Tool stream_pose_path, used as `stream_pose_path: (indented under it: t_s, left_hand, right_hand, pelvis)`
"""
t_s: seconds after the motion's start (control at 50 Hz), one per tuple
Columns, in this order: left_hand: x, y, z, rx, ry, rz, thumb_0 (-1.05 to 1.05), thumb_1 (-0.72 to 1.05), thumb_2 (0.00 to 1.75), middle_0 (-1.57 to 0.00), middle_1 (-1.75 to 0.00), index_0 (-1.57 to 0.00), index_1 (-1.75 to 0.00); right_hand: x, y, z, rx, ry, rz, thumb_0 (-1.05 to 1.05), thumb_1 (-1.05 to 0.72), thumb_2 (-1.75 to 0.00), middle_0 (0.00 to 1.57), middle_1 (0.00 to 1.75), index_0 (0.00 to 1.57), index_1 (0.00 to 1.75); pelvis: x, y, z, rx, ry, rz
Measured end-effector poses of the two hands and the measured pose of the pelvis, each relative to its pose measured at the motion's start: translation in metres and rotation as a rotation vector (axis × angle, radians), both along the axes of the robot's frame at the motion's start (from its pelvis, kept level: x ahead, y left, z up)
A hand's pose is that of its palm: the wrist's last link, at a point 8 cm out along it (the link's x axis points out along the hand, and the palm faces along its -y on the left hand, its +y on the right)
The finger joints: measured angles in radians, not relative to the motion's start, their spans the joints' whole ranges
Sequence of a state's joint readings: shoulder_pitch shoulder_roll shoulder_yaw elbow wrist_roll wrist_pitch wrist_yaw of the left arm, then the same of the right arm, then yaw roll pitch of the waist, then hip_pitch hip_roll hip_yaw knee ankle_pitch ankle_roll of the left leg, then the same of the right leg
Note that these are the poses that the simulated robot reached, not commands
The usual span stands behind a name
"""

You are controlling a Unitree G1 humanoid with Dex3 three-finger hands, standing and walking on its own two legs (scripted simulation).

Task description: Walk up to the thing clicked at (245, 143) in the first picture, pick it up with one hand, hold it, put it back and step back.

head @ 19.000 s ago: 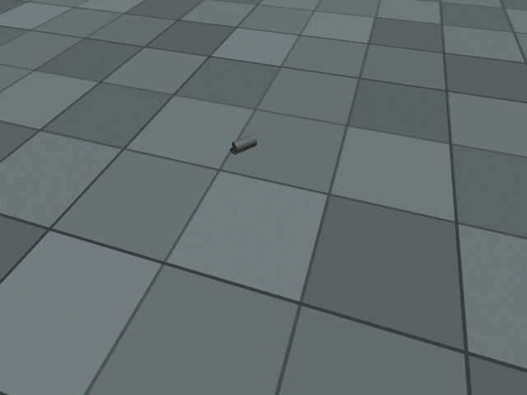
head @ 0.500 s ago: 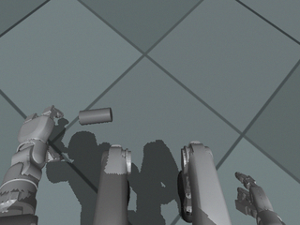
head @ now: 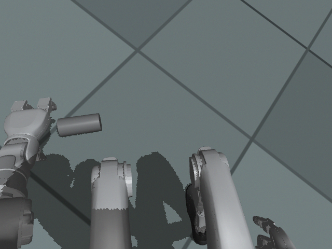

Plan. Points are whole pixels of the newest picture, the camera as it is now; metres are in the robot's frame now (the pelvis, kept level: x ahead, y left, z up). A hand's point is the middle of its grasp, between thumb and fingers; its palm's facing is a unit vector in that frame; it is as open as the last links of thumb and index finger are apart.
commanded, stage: rise first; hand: left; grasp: from above
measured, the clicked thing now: (80, 124) +0.48 +0.26 -0.34
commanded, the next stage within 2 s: approach in 0.90 s
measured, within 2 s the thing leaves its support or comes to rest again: neither
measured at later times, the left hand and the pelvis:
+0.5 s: hand (52, 128) +0.43 +0.30 -0.20, palm faces -0.45 -0.08 -0.89, open 14.0 cm; pelvis +0.01 +0.00 -0.03, yaw -1 degrees
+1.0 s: hand (57, 127) +0.44 +0.29 -0.22, palm faces -0.44 -0.10 -0.89, open 14.0 cm; pelvis +0.02 +0.00 -0.03, yaw -1 degrees
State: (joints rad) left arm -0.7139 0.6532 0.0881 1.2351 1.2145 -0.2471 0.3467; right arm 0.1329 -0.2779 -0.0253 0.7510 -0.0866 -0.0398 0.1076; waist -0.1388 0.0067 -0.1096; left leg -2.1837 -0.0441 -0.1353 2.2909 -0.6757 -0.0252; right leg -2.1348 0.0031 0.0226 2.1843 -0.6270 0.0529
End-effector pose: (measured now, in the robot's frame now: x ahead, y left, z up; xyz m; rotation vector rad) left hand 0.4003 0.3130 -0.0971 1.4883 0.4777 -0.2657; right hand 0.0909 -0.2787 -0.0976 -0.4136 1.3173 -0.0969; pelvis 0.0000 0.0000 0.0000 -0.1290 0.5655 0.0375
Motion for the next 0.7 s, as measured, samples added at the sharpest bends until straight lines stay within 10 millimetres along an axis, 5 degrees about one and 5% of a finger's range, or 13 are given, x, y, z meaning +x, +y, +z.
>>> stream_pose_path:
  t_s: [0.32,0.7]
  left_hand:
    - [0.026,-0.008,-0.029,0.017,-0.021,-0.005,0.00,-0.51,0.99,-0.10,-0.99,-0.09,-0.98]
    - [0.040,-0.016,-0.055,-0.003,-0.003,0.024,0.00,-0.51,0.98,-0.10,-1.03,-0.10,-1.01]
  right_hand:
    - [-0.004,0.011,-0.020,0.019,0.035,0.019,0.01,-0.90,-0.89,0.20,0.30,0.20,0.30]
    - [-0.025,-0.001,-0.028,0.018,0.120,0.000,0.01,-0.90,-0.89,0.20,0.30,0.20,0.30]
  pelvis:
    - [0.007,0.004,-0.020,-0.011,0.020,-0.004]
    - [0.014,-0.002,-0.031,-0.005,0.037,-0.016]
